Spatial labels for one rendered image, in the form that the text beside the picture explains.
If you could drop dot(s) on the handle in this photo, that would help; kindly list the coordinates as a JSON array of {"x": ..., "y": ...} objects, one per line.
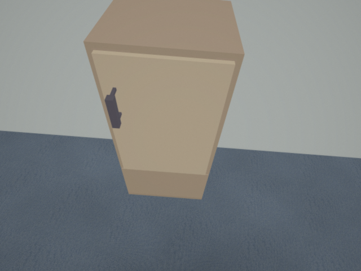
[{"x": 112, "y": 109}]

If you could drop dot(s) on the cupboard door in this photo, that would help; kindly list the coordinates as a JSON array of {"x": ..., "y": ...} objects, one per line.
[{"x": 171, "y": 108}]

